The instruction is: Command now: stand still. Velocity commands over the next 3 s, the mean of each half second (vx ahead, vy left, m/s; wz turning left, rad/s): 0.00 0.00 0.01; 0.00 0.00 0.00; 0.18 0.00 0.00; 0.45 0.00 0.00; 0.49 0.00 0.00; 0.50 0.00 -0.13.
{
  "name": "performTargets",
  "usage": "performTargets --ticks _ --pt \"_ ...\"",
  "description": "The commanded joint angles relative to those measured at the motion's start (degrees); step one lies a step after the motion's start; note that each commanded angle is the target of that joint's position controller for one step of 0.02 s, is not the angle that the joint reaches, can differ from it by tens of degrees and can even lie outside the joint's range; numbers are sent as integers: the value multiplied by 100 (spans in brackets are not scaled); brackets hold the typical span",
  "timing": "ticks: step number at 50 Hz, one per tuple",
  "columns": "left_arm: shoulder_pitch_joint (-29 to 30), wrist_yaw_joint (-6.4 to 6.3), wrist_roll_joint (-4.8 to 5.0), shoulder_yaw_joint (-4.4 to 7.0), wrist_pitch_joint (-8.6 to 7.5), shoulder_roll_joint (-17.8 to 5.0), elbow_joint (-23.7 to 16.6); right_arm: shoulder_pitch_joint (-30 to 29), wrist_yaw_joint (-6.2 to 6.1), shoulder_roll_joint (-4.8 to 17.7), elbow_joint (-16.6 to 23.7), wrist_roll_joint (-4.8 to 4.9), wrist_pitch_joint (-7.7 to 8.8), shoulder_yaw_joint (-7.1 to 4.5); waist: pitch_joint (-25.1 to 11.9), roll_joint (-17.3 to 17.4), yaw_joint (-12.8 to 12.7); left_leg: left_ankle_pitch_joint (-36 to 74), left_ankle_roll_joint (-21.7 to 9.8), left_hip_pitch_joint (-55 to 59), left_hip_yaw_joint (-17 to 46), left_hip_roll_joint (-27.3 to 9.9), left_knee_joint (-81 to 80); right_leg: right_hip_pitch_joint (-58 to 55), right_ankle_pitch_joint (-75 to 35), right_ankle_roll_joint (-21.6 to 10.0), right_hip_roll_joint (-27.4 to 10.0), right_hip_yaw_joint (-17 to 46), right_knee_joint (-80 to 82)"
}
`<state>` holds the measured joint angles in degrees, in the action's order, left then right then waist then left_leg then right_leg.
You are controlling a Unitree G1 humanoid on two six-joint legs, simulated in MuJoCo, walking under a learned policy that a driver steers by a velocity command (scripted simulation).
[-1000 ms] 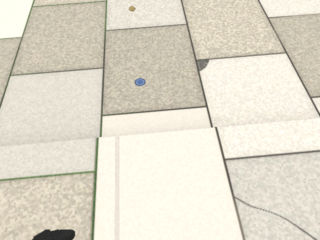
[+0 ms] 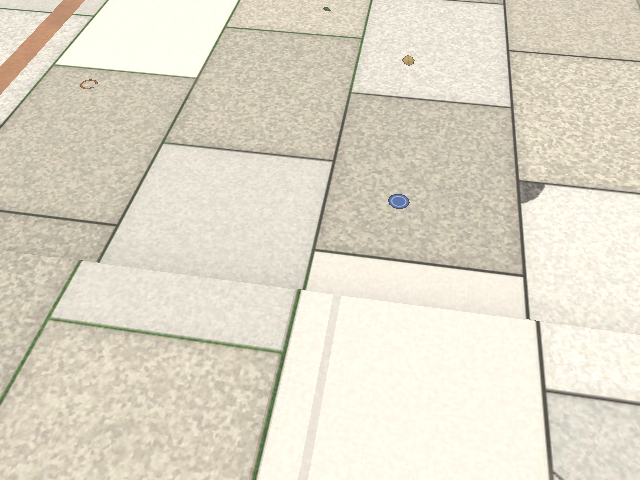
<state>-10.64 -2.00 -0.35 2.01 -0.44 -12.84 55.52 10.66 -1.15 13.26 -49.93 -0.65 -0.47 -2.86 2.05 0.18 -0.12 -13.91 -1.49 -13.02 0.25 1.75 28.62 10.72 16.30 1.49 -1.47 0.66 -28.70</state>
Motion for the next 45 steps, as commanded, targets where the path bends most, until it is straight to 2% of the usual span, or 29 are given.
performTargets --ticks 1,21,45 --pt "2 -29 4 121 -55 -679 -112 -105 -33 529 157 10 80 -113 -99 12 -26 453 -86 154 375 -330 -529 235 -528 -156 -180 187 542" --pt "-279 -67 13 39 -26 -502 518 79 -95 452 -704 55 87 -37 -10 -12 -12 553 -94 205 291 -321 -599 224 -599 -144 -33 68 607" --pt "-722 -85 26 -36 -26 -330 749 293 -107 333 -1123 74 71 62 57 -10 9 594 -91 163 222 -292 -604 287 -616 -156 19 31 614"
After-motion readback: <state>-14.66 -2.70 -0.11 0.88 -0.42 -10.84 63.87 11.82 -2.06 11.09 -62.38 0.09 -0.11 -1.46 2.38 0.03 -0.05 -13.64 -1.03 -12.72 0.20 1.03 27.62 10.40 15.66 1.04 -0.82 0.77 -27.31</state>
